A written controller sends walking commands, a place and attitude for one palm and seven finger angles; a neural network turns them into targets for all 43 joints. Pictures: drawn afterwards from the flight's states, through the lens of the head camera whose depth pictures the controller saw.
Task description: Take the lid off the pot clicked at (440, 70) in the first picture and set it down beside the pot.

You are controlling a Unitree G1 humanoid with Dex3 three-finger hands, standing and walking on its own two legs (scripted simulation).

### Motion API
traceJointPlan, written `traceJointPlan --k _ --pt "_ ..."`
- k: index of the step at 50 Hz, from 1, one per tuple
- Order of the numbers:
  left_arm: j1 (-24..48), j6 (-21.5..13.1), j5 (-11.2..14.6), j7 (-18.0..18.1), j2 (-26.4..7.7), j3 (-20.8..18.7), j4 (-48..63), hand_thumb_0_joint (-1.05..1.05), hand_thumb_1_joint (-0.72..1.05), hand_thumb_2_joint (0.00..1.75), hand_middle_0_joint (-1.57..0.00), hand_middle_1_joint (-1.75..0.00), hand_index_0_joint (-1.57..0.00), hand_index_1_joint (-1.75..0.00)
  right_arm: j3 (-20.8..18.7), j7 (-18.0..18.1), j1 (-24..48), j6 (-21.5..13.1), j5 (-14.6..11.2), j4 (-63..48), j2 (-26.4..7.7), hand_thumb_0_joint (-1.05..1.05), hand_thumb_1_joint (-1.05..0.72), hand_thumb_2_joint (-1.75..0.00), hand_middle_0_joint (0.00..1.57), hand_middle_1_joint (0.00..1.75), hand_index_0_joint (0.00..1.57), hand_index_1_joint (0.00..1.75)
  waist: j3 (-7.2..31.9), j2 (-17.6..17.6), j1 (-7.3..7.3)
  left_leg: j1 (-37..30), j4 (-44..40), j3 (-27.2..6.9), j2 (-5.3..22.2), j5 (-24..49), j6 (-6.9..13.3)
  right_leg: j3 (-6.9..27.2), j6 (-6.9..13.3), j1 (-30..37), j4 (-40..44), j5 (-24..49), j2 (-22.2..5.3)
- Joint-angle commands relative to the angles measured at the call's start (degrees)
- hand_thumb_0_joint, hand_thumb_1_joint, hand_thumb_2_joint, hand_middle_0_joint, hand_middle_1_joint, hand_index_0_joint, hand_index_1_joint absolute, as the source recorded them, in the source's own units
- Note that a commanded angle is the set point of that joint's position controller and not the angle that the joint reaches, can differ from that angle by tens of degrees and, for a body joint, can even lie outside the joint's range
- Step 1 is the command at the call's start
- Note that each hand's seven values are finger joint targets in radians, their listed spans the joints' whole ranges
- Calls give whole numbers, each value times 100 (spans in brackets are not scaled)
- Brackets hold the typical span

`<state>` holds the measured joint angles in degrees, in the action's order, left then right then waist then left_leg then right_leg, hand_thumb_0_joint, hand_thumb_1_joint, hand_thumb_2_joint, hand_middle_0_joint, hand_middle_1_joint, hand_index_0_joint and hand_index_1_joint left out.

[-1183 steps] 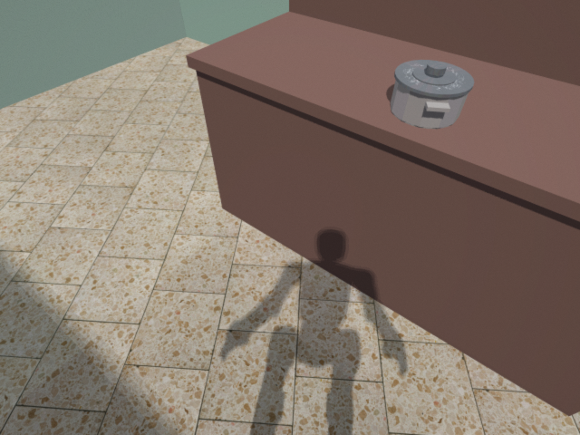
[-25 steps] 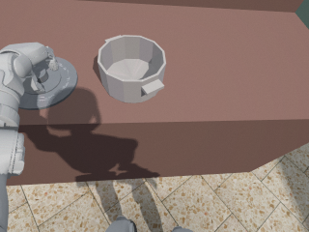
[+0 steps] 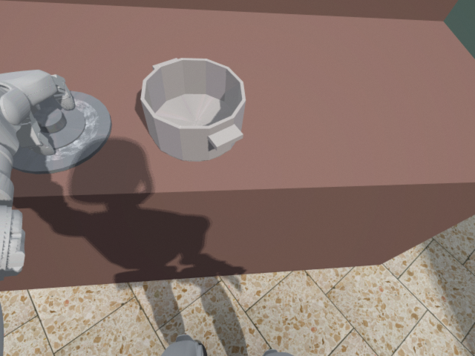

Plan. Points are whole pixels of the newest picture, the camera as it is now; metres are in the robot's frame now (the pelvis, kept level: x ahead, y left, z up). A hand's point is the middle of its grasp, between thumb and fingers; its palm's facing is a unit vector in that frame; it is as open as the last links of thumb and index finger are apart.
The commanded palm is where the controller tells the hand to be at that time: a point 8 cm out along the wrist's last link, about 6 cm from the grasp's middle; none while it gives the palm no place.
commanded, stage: raise the empty hand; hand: left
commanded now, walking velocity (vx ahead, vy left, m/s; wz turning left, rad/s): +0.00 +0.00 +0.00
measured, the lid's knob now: (49, 119) +0.52 +0.30 +0.06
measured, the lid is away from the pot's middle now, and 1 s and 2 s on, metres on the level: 0.25 0.25 0.25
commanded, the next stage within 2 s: draw the hand back to the body in 1.18 s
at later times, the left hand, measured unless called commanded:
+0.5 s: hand (23, 94) +0.49 +0.30 +0.14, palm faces -0.38 -0.11 -0.92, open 11.1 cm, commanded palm +0.52 +0.29 +0.21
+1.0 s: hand out of the picture +0.49 +0.31 +0.19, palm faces -0.33 -0.11 -0.94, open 11.1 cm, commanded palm +0.51 +0.29 +0.26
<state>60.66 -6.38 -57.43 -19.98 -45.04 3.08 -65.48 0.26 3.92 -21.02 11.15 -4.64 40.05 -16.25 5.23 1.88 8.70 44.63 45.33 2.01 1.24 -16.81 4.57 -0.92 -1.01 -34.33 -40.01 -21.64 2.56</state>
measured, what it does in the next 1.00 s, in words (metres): stands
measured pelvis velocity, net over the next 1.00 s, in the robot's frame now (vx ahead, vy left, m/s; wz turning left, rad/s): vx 0.01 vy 0.01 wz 0.02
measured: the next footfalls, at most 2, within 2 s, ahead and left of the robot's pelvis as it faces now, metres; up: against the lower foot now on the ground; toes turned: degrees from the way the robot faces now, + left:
none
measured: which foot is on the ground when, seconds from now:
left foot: down 0.00-1.00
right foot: down 0.00-1.00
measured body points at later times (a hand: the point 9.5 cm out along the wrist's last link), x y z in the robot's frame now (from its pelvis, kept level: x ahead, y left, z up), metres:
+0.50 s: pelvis +0.01 +0.01 +0.01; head +0.09 +0.03 +0.45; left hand +0.51 +0.30 +0.19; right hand +0.01 -0.27 -0.11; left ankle +0.05 +0.07 -0.71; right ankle -0.03 -0.14 -0.71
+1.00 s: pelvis +0.01 +0.01 +0.01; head +0.07 +0.03 +0.46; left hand +0.50 +0.31 +0.24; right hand +0.03 -0.27 -0.10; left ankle +0.05 +0.07 -0.71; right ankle -0.03 -0.14 -0.71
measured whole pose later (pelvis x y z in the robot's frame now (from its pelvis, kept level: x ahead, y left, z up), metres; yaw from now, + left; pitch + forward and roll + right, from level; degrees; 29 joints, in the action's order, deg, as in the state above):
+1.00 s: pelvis +0.01 +0.01 +0.01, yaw +1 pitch +12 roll -4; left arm 71.0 -0.9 -56.0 -26.8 -45.4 8.4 -64.2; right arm 0.3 2.3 -19.0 11.9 -5.3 39.2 -16.2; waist 4.7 2.0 7.6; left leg 36.7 38.6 1.9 -0.5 -14.6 5.3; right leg -1.0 -1.3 -25.8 -32.5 -19.2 1.1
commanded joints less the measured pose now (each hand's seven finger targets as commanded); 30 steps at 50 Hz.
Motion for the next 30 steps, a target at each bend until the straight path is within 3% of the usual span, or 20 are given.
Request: traceJointPlan --k 1,2,3,4,6,7,8,10,12,13,15,18,21,22,23,26,27,28,29,30 --pt "2978 55 55 203 -1624 -271 1177 0 -4 71 -38 -81 -38 -81 -380 109 -687 -62 -6 -276 -1118 0 -90 -90 20 30 20 30 2376 914 39 -3619 -332 -497 -120 1706 -37 -241 341 -882 674 1040 327" --pt "3046 -22 168 146 -1478 -186 1522 0 -4 71 -38 -81 -38 -81 -351 125 -646 -93 -16 -316 -1107 0 -90 -90 20 30 20 30 2559 1060 -22 -3849 -332 -472 -109 2087 -38 -272 345 -820 641 1156 326" --pt "3137 18 103 154 -1603 -251 1490 0 -4 71 -38 -81 -38 -81 -386 110 -658 -73 10 -283 -1118 0 -90 -90 20 30 20 30 2625 1103 3 -3947 -327 -516 -89 2085 -54 -237 337 -865 674 1133 334" --pt "3063 74 115 117 -1306 -42 1219 0 -4 71 -38 -81 -38 -81 -386 108 -656 -74 -4 -263 -1104 0 -90 -90 20 30 20 30 2386 968 81 -3867 -333 -533 -101 1938 -46 -268 334 -985 712 1056 333" --pt "2994 133 164 68 -1352 -79 1023 0 -4 71 -38 -81 -38 -81 -384 93 -661 -78 -20 -244 -1133 0 -90 -90 20 30 20 30 2142 753 68 -3676 -425 -544 -106 1671 -40 -286 342 -941 755 954 334" --pt "3000 74 252 30 -1312 -77 1231 0 -4 71 -38 -81 -38 -81 -345 114 -617 -95 -31 -284 -1134 0 -90 -90 20 30 20 30 2266 737 1 -3763 -448 -544 -101 1905 -39 -324 347 -851 708 1009 325" --pt "3288 106 166 54 -1455 -112 1370 0 -4 71 -38 -81 -38 -81 -381 88 -621 -84 2 -259 -1142 0 -90 -90 20 30 20 30 2472 881 20 -3876 -454 -549 -96 1862 -44 -261 333 -835 741 1026 328" --pt "3217 164 123 41 -1209 61 1224 0 -4 71 -38 -81 -38 -81 -386 73 -617 -65 -15 -264 -1119 0 -90 -90 20 30 20 30 2308 841 51 -3887 -461 -594 -99 1890 -62 -288 345 -940 776 995 329" --pt "3147 138 210 14 -1297 -70 1234 0 -4 71 -38 -81 -38 -81 -365 80 -604 -97 -21 -286 -1117 0 -90 -90 20 30 20 30 2351 708 -29 -3929 -487 -572 -96 2050 -46 -317 350 -782 756 1055 324" --pt "3207 185 142 22 -1432 -123 1137 0 -4 71 -38 -81 -38 -81 -373 68 -590 -69 -9 -292 -1126 0 -90 -90 20 30 20 30 2368 716 -5 -3843 -489 -551 -122 1926 -45 -268 339 -740 787 1065 326" --pt "3241 279 130 5 -1339 14 867 0 -4 71 -38 -81 -38 -81 -347 74 -561 -65 -38 -281 -1141 0 -90 -90 20 30 20 30 2042 502 59 -3540 -581 -523 -141 1453 -28 -274 328 -730 849 941 307" --pt "3623 274 98 -10 -1337 70 1210 0 -4 71 -38 -81 -38 -81 -363 78 -583 -96 -11 -275 -1127 0 -90 -90 20 30 20 30 2389 780 41 -3884 -584 -549 -120 1705 -39 -261 336 -702 849 1011 306" --pt "3495 320 79 -48 -1532 -63 869 0 -4 71 -38 -81 -38 -81 -342 94 -602 -118 -29 -291 -1131 0 -90 -90 20 30 20 30 2277 593 37 -3691 -606 -515 -159 1639 -20 -246 325 -532 888 1111 303" --pt "3563 267 150 -83 -1538 -74 1153 0 -4 71 -38 -81 -38 -81 -328 103 -590 -129 -39 -329 -1133 0 -90 -90 20 30 20 30 2460 599 -25 -3819 -595 -506 -146 1944 -19 -274 330 -419 846 1252 295" --pt "3878 260 83 -71 -1721 -170 1541 0 -4 71 -38 -81 -38 -81 -364 85 -554 -108 -10 -356 -1133 0 -90 -90 20 30 20 30 2755 924 -30 -4097 -596 -533 -109 2169 -50 -230 321 -416 874 1312 290" --pt "3377 342 84 -128 -1539 -116 911 0 -4 71 -38 -81 -38 -81 -355 54 -569 -86 -25 -338 -1113 0 -90 -90 20 30 20 30 2266 658 -20 -3870 -599 -524 -137 2205 -54 -277 322 -466 920 1308 326" --pt "3225 314 164 -175 -1448 -73 940 0 -4 71 -38 -81 -38 -81 -339 61 -546 -93 -61 -376 -1110 0 -90 -90 20 30 20 30 2261 548 -50 -3868 -601 -492 -142 2367 -46 -305 323 -403 900 1370 320" --pt "3544 364 138 -198 -1417 25 1120 0 -4 71 -38 -81 -38 -81 -361 30 -524 -62 -28 -350 -1131 0 -90 -90 20 30 20 30 2358 655 -10 -3923 -635 -494 -136 2283 -44 -271 307 -405 948 1367 321" --pt "3454 404 120 -215 -1287 116 953 0 -4 71 -38 -81 -38 -81 -374 25 -545 -55 -45 -342 -1108 0 -90 -90 20 30 20 30 2202 644 22 -3896 -609 -500 -159 2236 -31 -277 317 -476 971 1331 326" --pt "3536 413 120 -235 -1393 65 1034 0 -4 71 -38 -81 -38 -81 -380 14 -553 -50 -42 -325 -1127 0 -90 -90 20 30 20 30 2203 655 16 -3908 -642 -497 -144 2174 -30 -277 311 -446 994 1318 321"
